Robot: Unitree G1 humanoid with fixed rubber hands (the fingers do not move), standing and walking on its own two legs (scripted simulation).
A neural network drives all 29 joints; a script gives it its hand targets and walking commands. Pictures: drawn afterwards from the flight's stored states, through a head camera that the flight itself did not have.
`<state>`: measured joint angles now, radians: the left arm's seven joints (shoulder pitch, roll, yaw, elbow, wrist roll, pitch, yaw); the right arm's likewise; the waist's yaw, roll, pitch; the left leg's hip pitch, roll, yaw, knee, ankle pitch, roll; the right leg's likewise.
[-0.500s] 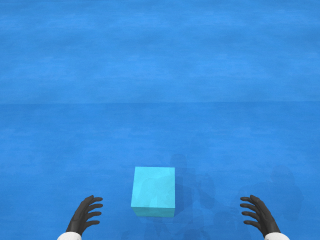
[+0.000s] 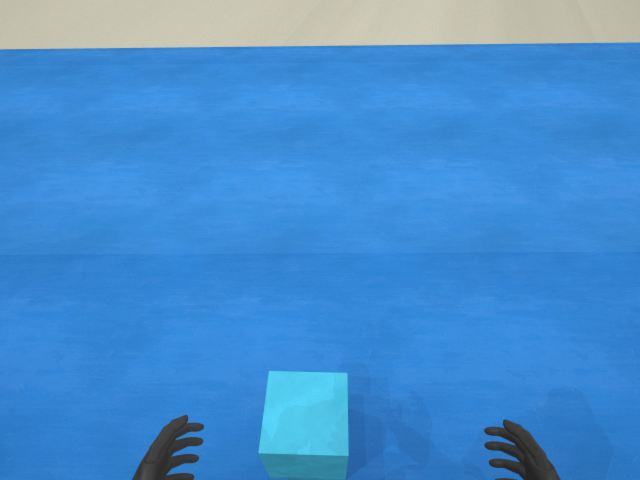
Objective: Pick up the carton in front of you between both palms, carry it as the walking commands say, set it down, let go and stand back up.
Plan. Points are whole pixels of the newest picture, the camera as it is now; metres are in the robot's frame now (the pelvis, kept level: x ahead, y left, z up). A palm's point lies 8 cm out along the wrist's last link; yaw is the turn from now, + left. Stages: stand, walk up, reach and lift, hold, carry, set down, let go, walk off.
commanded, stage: stand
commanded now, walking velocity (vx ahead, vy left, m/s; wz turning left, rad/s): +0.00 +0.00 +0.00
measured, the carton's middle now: (307, 426) +0.41 +0.08 -0.65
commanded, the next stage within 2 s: none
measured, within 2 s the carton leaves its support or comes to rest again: neither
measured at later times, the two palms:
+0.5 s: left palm out of the picture +0.14 +0.30 -0.09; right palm out of the picture +0.14 -0.28 -0.09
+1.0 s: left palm out of the picture +0.11 +0.30 -0.10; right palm out of the picture +0.10 -0.29 -0.09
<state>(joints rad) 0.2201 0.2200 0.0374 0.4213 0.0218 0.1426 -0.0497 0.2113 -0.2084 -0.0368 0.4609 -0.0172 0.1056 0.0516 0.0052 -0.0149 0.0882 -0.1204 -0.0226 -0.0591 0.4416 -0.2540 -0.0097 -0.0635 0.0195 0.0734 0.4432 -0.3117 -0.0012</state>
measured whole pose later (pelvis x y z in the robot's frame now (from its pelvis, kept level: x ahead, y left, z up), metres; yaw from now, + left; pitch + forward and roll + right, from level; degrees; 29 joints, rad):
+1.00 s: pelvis +0.00 +0.01 +0.00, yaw -1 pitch -2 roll +0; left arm 0.18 0.37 0.02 0.85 0.03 0.00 0.02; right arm 0.14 -0.36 -0.02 0.94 -0.03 -0.01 -0.02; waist 0.00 -0.02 0.02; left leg -0.16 -0.02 -0.04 0.43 -0.24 0.00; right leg -0.10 0.02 0.09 0.41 -0.28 0.01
